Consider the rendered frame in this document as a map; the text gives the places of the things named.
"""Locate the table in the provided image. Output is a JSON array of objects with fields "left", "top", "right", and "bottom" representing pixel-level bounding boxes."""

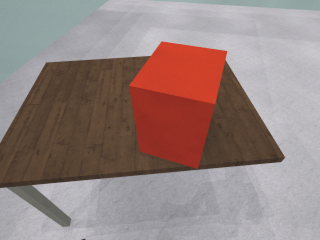
[{"left": 0, "top": 56, "right": 285, "bottom": 227}]

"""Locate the carton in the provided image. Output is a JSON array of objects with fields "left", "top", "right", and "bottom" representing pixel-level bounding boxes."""
[{"left": 129, "top": 41, "right": 228, "bottom": 169}]

